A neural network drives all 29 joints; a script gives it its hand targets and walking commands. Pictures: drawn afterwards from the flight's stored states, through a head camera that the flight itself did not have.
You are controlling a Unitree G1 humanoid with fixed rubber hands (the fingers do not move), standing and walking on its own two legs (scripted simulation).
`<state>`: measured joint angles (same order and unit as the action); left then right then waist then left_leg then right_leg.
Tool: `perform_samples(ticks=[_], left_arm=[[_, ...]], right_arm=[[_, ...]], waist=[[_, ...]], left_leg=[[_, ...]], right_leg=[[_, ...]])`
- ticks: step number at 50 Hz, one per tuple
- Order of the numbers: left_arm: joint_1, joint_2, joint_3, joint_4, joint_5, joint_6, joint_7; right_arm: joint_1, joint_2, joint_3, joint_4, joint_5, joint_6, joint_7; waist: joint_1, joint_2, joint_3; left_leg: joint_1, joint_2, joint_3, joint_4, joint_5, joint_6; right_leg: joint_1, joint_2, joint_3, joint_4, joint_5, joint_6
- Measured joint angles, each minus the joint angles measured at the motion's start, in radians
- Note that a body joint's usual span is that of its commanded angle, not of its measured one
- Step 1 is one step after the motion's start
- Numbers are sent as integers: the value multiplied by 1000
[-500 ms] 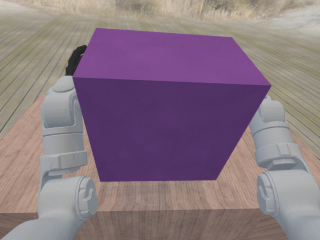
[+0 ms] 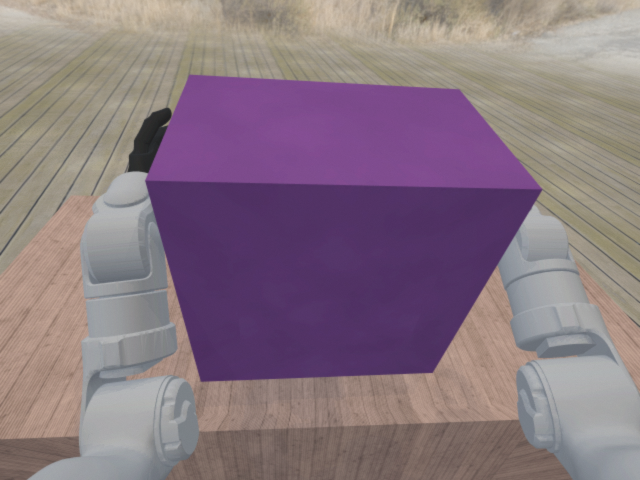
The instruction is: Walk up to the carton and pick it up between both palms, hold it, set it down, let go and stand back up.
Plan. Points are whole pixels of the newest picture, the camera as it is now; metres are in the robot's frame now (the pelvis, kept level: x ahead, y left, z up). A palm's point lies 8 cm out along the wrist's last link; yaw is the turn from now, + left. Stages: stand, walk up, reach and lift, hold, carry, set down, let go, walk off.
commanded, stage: hold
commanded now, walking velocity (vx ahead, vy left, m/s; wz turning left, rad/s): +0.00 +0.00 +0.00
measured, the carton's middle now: (325, 241) +0.31 +0.00 +0.21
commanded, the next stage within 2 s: none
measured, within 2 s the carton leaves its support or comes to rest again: neither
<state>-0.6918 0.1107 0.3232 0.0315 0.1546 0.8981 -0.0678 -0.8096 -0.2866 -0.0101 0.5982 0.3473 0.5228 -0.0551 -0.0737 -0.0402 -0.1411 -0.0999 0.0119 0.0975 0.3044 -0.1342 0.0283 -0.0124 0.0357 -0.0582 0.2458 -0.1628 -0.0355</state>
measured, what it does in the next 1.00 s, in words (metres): stands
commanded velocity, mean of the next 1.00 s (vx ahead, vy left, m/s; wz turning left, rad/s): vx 0.00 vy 0.00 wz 0.00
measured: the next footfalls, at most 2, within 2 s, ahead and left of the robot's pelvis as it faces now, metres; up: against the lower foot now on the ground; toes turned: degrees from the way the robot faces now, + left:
none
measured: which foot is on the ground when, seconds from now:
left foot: down 0.00-1.00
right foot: down 0.00-1.00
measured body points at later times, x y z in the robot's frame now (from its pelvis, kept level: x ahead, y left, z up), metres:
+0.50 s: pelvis -0.01 +0.00 +0.00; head -0.09 +0.02 +0.44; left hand +0.36 +0.19 +0.29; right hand +0.38 -0.19 +0.27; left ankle +0.03 +0.10 -0.75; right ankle -0.01 -0.09 -0.75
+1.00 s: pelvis +0.00 +0.00 +0.00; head -0.08 +0.02 +0.44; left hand +0.35 +0.19 +0.28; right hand +0.37 -0.19 +0.26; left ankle +0.03 +0.10 -0.75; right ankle -0.01 -0.09 -0.75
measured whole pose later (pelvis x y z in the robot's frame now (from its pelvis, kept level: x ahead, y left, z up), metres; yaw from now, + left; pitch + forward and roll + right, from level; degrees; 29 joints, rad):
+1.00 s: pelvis +0.00 +0.00 +0.00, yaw +0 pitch -4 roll -1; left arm -0.71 0.12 0.32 0.03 0.15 0.90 -0.07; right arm -0.82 -0.28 -0.03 0.59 0.34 0.52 -0.06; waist -0.07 -0.03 -0.14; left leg -0.11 0.01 0.09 0.30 -0.12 0.03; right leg -0.02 0.03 -0.06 0.24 -0.16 -0.04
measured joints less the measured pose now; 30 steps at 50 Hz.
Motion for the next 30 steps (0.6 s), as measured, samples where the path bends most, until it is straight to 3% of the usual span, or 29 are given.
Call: perform_samples(ticks=[8, 22, 30], left_arm=[[-16, 10, 1, 0, -10, -10, 1], [-122, 36, 20, 168, -10, -35, -10], [-89, 43, -2, 115, -18, -36, -5]], right_arm=[[-11, 1, -7, -15, -10, -1, -3], [-86, 13, -46, 102, -51, -1, 13], [-72, -2, -10, 69, -24, -13, 2]], waist=[[3, 6, -2], [14, 15, -14], [9, 9, -18]], left_leg=[[-14, 3, -2, -5, 15, -1], [-32, -3, -6, -20, 34, 4], [-28, -3, -7, -15, 22, 2]], right_leg=[[-17, 3, -2, 1, 10, -3], [-45, -2, -6, 12, 14, -3], [-31, -1, -6, -3, 13, -1]])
